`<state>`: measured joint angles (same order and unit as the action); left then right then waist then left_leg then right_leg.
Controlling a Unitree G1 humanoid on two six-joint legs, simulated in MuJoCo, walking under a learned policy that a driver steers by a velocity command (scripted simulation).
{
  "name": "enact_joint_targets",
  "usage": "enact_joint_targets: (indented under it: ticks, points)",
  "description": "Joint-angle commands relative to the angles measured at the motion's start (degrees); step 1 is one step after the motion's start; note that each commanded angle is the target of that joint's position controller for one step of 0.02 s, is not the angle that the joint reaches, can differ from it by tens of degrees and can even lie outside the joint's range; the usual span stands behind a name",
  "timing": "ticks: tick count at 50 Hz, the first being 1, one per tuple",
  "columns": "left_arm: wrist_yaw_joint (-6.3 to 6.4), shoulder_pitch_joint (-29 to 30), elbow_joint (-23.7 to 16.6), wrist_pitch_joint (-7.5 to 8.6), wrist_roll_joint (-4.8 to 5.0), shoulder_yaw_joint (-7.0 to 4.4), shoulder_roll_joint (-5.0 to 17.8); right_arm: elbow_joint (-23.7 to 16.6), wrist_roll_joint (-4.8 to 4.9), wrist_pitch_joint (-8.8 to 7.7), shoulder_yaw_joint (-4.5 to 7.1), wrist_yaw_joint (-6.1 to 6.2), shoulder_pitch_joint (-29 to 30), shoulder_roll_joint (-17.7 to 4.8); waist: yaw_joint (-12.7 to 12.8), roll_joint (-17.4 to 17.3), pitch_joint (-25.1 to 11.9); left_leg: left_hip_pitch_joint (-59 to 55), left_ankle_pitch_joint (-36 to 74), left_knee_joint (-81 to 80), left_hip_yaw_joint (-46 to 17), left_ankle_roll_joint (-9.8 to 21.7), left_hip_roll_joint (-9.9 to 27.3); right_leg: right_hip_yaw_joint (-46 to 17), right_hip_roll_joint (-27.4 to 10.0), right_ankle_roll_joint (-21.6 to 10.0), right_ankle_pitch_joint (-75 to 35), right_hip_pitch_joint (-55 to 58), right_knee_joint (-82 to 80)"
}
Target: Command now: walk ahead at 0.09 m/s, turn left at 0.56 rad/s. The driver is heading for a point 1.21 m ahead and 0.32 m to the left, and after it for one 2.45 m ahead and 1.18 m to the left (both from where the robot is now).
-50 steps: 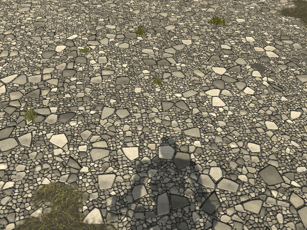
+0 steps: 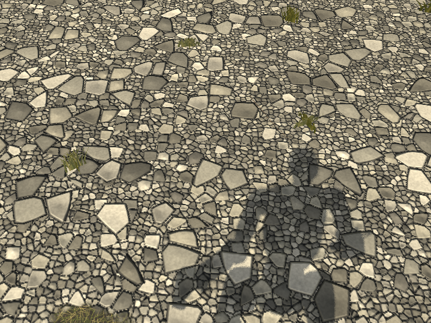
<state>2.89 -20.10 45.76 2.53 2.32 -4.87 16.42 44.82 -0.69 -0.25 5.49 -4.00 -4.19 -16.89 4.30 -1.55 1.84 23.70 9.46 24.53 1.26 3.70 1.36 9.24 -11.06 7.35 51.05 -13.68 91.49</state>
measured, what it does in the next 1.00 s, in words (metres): walks ahead, turning left: right foot, then left foot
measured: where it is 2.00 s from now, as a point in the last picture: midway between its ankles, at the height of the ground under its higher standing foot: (170, 268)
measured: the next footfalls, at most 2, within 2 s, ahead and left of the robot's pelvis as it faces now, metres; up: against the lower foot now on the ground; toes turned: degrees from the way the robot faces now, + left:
right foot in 0.46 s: +0.23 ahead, -0.13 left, +0.00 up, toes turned +24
left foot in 0.82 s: +0.11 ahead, +0.10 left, +0.00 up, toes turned +28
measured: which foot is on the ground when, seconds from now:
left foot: down 0.00-0.46, up 0.48-0.80, down 0.82-1.00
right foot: up 0.00-0.44, down 0.46-0.82, up 0.84-1.00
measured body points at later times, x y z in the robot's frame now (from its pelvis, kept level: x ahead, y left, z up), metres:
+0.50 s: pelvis +0.12 -0.03 -0.03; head +0.13 -0.03 +0.42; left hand +0.22 +0.28 -0.10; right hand +0.35 -0.25 -0.13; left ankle +0.09 +0.08 -0.74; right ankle +0.19 -0.15 -0.76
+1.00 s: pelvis +0.16 +0.01 -0.01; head +0.15 +0.03 +0.44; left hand +0.13 +0.31 -0.13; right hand +0.37 -0.17 -0.12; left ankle +0.07 +0.08 -0.75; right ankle +0.24 -0.12 -0.68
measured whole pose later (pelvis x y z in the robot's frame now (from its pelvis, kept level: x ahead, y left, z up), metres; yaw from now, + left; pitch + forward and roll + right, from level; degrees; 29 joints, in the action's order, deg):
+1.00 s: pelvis +0.16 +0.01 -0.01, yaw +31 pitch +4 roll -1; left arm 0.3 -13.5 41.2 1.7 0.4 -4.7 16.7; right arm 40.7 0.0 -0.6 2.8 0.4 -18.5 -12.3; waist -0.6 2.7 -3.3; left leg 12.5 -16.2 25.1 -2.4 2.6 -1.8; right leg 0.0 -3.2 1.5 16.0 -34.1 61.4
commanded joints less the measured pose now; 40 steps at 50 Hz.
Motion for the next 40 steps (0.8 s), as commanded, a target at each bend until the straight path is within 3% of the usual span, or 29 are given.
enact_joint_targets:
  ticks: [1,2,3,4,5,6,7,8,9,11,13,15,17,20,22,23,24,25,26,27,28,29,31,33,35,37,39,40]
  points:
    - [-2.00,-3.09,-6.95,2.79,-1.05,1.50,3.01,1.14,-1.30,-1.98,3.33,1.45,-20.48,-16.38,-10.93,-12.89,-28.20,-59.92,76.55,16.52,-22.32,20.29,20.93,-13.53,6.47,0.77,2.04,-45.24,34.48]
    - [-1.47,0.81,-8.37,2.76,-1.32,0.97,6.39,-2.10,-0.02,-0.78,1.96,1.88,-14.81,-12.46,-9.44,-1.14,-29.27,-52.65,52.13,11.35,-23.48,19.11,20.02,-15.24,4.13,-1.21,-6.15,-43.86,26.96]
    - [-0.59,2.74,-10.33,2.39,-0.41,1.76,4.17,-2.46,0.91,0.31,1.75,2.70,-9.81,-13.96,-4.78,-0.09,-28.29,-43.85,29.41,6.36,-31.81,20.74,22.43,-15.38,3.98,-1.45,-13.36,-45.27,26.27]
    - [0.42,2.54,-9.56,1.48,-0.10,1.60,4.82,-4.77,0.27,0.62,0.51,3.56,-5.49,-11.27,-3.46,3.72,-26.95,-32.35,18.31,2.57,-37.74,21.10,26.36,-17.69,3.70,-1.75,-21.00,-42.43,23.74]
    - [1.25,1.51,-7.94,-0.60,-0.41,0.08,9.23,-6.21,-0.20,0.08,-0.39,3.21,-2.31,-9.35,-1.75,4.96,-21.84,-19.73,11.34,-0.30,-35.40,18.74,24.32,-18.11,3.41,-3.42,-27.85,-36.03,12.03]
    - [2.01,1.45,-7.50,-1.98,-1.66,-0.25,8.75,-6.33,-0.22,-0.49,-0.65,3.06,-0.19,-8.81,-0.41,2.04,-16.30,-10.40,11.67,0.00,-31.36,16.81,20.10,-17.27,3.96,-3.48,-28.05,-32.09,8.80]
    - [2.46,3.59,-8.63,-2.40,-3.11,-0.08,7.32,-5.32,0.28,-0.83,-0.40,3.86,-1.90,-9.64,-0.91,0.09,-9.34,-3.23,8.27,-2.07,-23.74,14.59,13.80,-15.93,5.52,-2.19,-32.82,-29.78,-4.29]
    - [2.75,6.00,-9.79,-2.18,-4.25,0.18,5.26,-4.79,0.30,-0.84,-0.12,4.87,-3.13,-10.05,-1.51,-1.32,-8.69,-2.61,8.21,-1.47,-21.27,13.09,9.84,-15.05,6.64,-1.54,-36.06,-27.91,-12.71]
    - [2.58,8.27,-10.84,-1.91,-4.44,0.71,3.36,-4.53,0.55,-0.52,0.02,5.89,-4.42,-9.68,-2.30,-1.80,-10.09,-5.22,9.91,-0.34,-19.73,11.86,7.77,-15.01,7.48,-0.54,-38.84,-27.44,-20.51]
    - [1.48,9.39,-11.93,-1.85,-3.76,1.32,0.66,-4.80,1.22,0.62,0.10,7.34,-5.19,-8.89,-2.83,-3.99,-14.19,-9.49,9.61,0.92,-20.45,10.68,7.52,-16.08,8.39,0.92,-41.15,-24.84,-29.25]
    - [0.71,12.43,-12.91,-2.46,-3.28,1.27,0.68,-5.98,1.61,1.71,0.39,7.79,-4.69,-7.93,-4.06,-4.99,-13.54,-10.57,0.03,0.70,-23.04,9.66,7.76,-16.91,8.92,0.73,-41.15,-25.13,-34.75]
    - [0.24,14.92,-13.53,-2.69,-3.31,0.57,1.37,-6.84,1.55,2.25,0.85,7.66,-5.22,-8.18,-4.96,-4.74,-10.08,-7.96,-12.38,-0.32,-25.96,8.80,6.98,-17.41,9.88,0.15,-40.88,-24.21,-39.51]
    - [-0.10,16.32,-13.83,-2.39,-3.32,0.21,1.43,-7.46,1.35,2.59,1.00,7.31,-5.97,-8.01,-5.66,-6.72,-7.14,-5.41,-19.96,-1.23,-28.06,8.73,5.90,-17.16,11.04,-0.75,-38.29,-21.62,-43.08]
    - [-0.93,16.23,-13.71,-1.18,-3.06,-0.13,1.51,-8.72,1.30,3.03,0.85,6.71,-6.20,-7.24,-5.78,-8.80,-6.43,-5.34,-16.35,0.60,-30.11,8.84,4.67,-15.60,13.14,-2.57,-33.58,-15.54,-49.81]
    - [-1.68,12.15,-12.51,-0.09,-2.73,-0.82,2.09,-9.73,2.07,3.14,0.81,6.35,-4.16,-6.84,-2.56,-8.09,-6.56,-3.81,-13.60,4.24,-29.85,6.41,1.95,-13.82,13.12,-4.58,-40.32,-5.65,-63.30]
    - [-1.76,9.60,-11.78,0.17,-3.14,-1.70,4.45,-10.19,1.93,2.96,0.41,6.36,-5.29,-4.81,-2.41,-5.82,-7.44,1.06,-19.54,8.62,-28.20,3.53,-0.79,-16.47,8.11,-6.53,-46.82,2.83,-66.45]
    - [-1.57,6.92,-12.03,-0.21,-4.34,-2.76,9.23,-10.41,0.88,2.70,-0.53,6.17,-9.42,-0.64,-4.71,9.44,-11.15,9.67,-39.89,24.65,-18.12,-1.24,-8.66,-29.06,-6.00,-12.74,-62.54,12.73,-66.83]
    - [-2.18,5.36,-11.47,-0.50,-5.49,-3.10,10.08,-12.49,1.61,1.64,0.57,5.87,-8.60,-4.46,-4.75,20.30,-11.76,18.89,-51.57,35.81,-13.49,-4.53,-11.48,-42.71,-14.03,-23.58,-69.26,13.25,-69.58]
    - [-2.19,7.18,-12.16,-0.44,-4.64,-2.75,8.12,-11.77,1.24,1.21,2.12,5.65,-7.99,-9.31,-4.52,15.30,-10.39,20.89,-47.13,45.81,-13.33,-6.51,-7.57,-40.51,-13.97,-24.82,-65.53,10.70,-69.55]
    - [-1.91,10.07,-12.58,-0.76,-3.96,-2.20,5.87,-10.70,1.48,1.81,2.75,5.60,-7.51,-10.37,-4.96,12.04,-8.88,20.10,-41.98,48.63,-12.18,-7.49,-6.20,-32.97,-9.51,-21.56,-62.55,8.04,-69.09]
    - [-1.79,13.27,-13.09,-1.17,-3.21,-1.71,4.52,-9.53,1.66,2.91,2.73,5.68,-8.45,-9.46,-6.02,9.75,-7.44,18.37,-38.42,49.61,-10.78,-8.46,-5.20,-26.95,-5.57,-18.78,-60.43,5.34,-68.94]
    - [-1.65,14.98,-13.05,-1.48,-2.75,-1.63,4.59,-9.48,1.62,3.69,2.36,5.44,-8.83,-8.05,-6.42,9.32,-6.28,16.95,-35.07,49.17,-9.12,-8.96,-4.78,-23.34,-4.07,-17.63,-59.49,2.60,-69.51]
    - [-1.08,14.64,-12.53,-2.14,-3.36,-1.72,5.27,-10.34,2.05,4.00,1.01,4.87,-6.73,-3.97,-5.42,10.21,-5.49,14.73,-31.97,42.04,-4.14,-9.19,-4.11,-17.30,-1.46,-16.65,-58.00,1.32,-70.86]
    - [-0.76,12.30,-11.45,-2.45,-3.41,-2.06,6.77,-11.51,2.02,3.67,0.13,4.42,-4.38,-2.38,-3.71,11.63,-7.22,11.18,-31.75,34.75,-3.24,-9.08,-2.96,-16.22,-2.25,-17.29,-56.40,2.28,-71.24]
    - [-0.87,11.45,-10.58,-2.58,-2.97,-2.31,8.33,-12.35,1.46,3.11,-0.61,3.85,-3.11,-1.30,-3.18,13.08,-8.80,5.35,-33.32,26.57,-2.45,-7.93,-2.20,-15.60,-3.26,-17.73,-54.46,1.90,-71.19]
    - [-1.24,10.98,-9.91,-2.51,-2.27,-2.24,8.66,-12.10,1.26,2.86,-0.43,3.52,-3.85,-2.06,-2.99,14.17,-9.08,1.07,-33.41,19.43,-1.13,-6.63,-2.63,-16.13,-4.29,-17.96,-52.11,1.81,-70.77]
    - [-1.60,11.48,-9.41,-2.58,-1.45,-1.61,7.47,-10.61,1.06,2.75,-0.37,3.30,-7.09,-1.50,-4.50,12.85,-9.51,-6.94,-26.68,7.19,0.76,-4.64,-3.43,-15.48,-3.90,-16.51,-45.10,-0.37,-69.14]
    - [-1.89,10.20,-8.75,-2.55,-1.52,-0.89,5.68,-9.51,0.90,2.75,-0.43,3.25,-9.00,-0.80,-5.17,11.44,-9.48,-13.70,-23.91,1.21,1.72,-3.59,-4.56,-14.32,-2.36,-14.41,-38.50,-3.70,-67.98]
